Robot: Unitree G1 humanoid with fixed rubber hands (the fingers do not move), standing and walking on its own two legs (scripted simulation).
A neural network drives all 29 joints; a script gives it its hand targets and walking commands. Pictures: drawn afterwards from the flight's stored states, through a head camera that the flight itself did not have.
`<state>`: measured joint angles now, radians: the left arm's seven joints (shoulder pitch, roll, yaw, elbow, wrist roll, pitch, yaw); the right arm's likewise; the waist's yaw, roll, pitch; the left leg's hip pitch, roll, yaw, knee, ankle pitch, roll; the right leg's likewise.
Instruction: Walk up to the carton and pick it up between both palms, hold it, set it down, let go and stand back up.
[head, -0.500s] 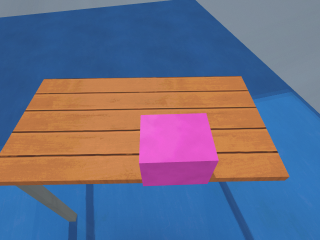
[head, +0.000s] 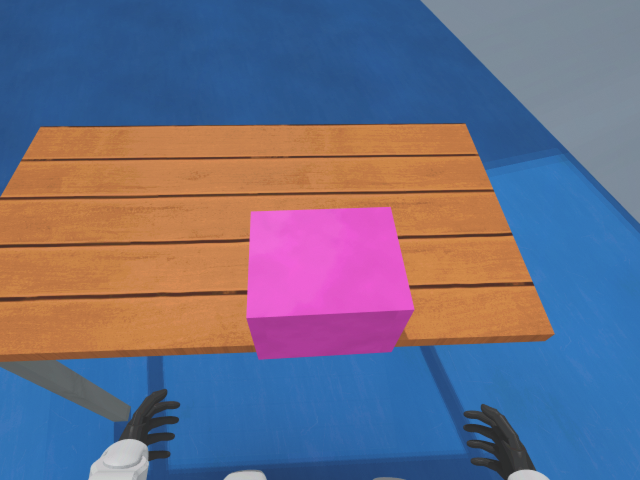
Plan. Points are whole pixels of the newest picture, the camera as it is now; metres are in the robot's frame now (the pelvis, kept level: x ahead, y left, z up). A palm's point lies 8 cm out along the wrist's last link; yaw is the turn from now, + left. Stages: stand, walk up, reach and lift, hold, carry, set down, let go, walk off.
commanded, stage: reach and lift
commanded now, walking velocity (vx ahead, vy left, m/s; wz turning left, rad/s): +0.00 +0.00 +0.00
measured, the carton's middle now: (323, 284) +0.37 +0.02 -0.04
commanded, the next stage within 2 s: none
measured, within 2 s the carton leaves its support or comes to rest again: neither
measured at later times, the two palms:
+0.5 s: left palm (138, 430) +0.18 +0.24 -0.06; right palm (503, 444) +0.17 -0.21 -0.05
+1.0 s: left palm (140, 430) +0.17 +0.23 -0.03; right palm (500, 441) +0.17 -0.19 -0.03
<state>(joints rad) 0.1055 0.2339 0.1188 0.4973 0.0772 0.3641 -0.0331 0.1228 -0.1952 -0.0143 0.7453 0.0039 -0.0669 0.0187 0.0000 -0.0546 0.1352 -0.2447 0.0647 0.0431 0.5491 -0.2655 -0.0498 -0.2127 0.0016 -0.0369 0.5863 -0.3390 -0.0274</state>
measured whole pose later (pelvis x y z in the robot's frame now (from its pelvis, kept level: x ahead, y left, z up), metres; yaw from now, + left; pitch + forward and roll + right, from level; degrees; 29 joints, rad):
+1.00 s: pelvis +0.01 +0.02 +0.02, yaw -1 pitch -6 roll +0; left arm 0.31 0.16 -0.03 0.43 -0.06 -0.18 0.08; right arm 0.28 -0.16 0.01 0.58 0.12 -0.33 0.05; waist 0.03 -0.03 0.04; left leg -0.05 0.04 0.07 0.35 -0.20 -0.02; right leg -0.01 0.00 0.00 0.35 -0.24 0.00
